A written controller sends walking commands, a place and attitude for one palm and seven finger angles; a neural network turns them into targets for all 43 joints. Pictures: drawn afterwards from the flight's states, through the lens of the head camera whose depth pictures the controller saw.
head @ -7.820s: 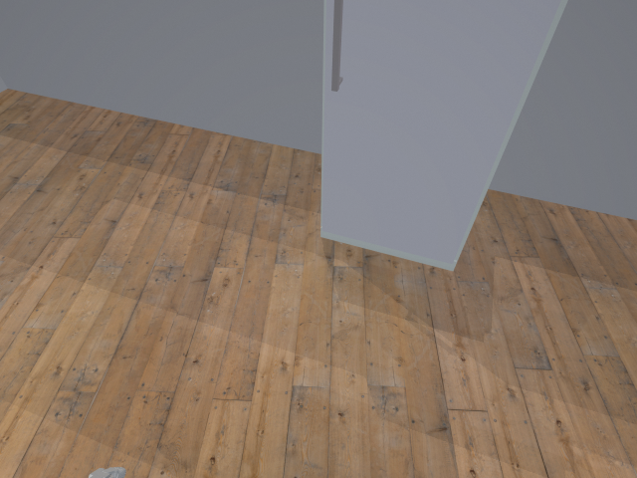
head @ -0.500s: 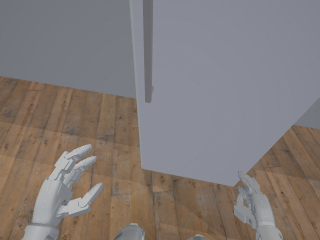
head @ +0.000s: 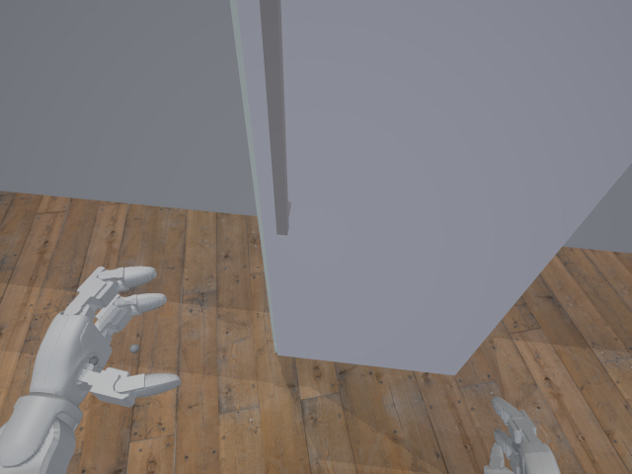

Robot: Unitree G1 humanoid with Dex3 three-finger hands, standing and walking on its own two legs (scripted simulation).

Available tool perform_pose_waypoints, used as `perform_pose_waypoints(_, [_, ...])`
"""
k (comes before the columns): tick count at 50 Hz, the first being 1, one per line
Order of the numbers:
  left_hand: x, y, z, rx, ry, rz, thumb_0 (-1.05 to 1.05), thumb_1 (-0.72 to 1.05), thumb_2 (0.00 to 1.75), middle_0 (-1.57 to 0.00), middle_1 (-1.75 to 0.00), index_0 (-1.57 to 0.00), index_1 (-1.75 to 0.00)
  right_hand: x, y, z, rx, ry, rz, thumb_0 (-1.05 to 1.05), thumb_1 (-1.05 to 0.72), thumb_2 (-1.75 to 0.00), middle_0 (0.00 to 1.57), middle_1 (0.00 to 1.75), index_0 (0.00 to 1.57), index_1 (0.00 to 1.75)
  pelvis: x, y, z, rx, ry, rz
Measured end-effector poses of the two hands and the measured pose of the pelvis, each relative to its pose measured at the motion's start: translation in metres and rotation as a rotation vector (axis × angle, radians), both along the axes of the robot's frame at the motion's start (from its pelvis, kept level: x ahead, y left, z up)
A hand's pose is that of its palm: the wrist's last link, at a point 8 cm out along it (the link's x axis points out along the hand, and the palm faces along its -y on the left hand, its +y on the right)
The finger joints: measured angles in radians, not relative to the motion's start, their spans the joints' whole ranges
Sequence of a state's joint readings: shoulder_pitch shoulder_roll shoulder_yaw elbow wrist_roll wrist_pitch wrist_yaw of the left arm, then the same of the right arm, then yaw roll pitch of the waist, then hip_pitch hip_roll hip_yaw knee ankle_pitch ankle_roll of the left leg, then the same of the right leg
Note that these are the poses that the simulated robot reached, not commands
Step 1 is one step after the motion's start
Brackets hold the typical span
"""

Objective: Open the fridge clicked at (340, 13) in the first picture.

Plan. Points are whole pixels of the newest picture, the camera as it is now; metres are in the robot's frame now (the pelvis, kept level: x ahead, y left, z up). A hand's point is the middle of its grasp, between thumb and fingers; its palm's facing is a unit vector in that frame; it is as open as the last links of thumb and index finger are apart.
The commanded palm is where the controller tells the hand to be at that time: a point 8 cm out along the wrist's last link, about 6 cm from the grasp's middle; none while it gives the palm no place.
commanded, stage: raise the hand to about handle height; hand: left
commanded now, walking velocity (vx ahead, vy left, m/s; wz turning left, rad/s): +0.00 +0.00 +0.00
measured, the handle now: (280, 130) +0.50 +0.09 +0.18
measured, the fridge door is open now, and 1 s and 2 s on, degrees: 0 0 0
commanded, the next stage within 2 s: move the hooked fingers beside the handle in 1.04 s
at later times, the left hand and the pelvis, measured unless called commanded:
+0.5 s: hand (81, 272) +0.28 +0.27 +0.15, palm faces +0.04 -1.00 -0.07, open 14.0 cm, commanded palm +0.25 +0.31 +0.16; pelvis +0.01 -0.01 +0.02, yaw +1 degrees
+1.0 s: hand (99, 264) +0.28 +0.25 +0.15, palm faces +0.04 -1.00 -0.05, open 14.0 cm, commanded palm +0.25 +0.29 +0.16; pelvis +0.01 -0.02 +0.03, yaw +0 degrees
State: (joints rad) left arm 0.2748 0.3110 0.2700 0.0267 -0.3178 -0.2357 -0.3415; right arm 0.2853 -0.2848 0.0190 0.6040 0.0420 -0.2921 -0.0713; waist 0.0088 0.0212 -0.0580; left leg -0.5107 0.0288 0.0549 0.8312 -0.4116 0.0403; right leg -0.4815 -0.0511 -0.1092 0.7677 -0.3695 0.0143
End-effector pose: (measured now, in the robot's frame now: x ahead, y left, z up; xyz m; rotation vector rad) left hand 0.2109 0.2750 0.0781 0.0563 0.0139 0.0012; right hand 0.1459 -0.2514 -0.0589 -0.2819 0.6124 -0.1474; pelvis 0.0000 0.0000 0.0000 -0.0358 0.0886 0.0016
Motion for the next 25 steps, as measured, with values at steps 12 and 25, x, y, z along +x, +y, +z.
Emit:
perform_pose_waypoints(12, [0.022,0.027,0.035,-0.006,-0.021,0.025,-0.01,-0.41,0.34,-0.29,-1.14,-0.29,-1.14,0.043,0.028,0.021,0.051,-0.091,0.084,0.02,-0.90,-0.90,0.20,0.30,0.20,0.30,0.009,-0.002,0.013,0.002,-0.044,0.007])
perform_pose_waypoints(25, [0.042,0.045,0.074,0.012,-0.040,0.039,-0.02,-0.50,0.30,-0.30,-1.20,-0.30,-1.20,0.035,0.024,0.016,0.068,-0.032,0.077,0.02,-0.90,-0.90,0.20,0.30,0.20,0.30,0.012,-0.009,0.022,0.012,-0.077,0.009])
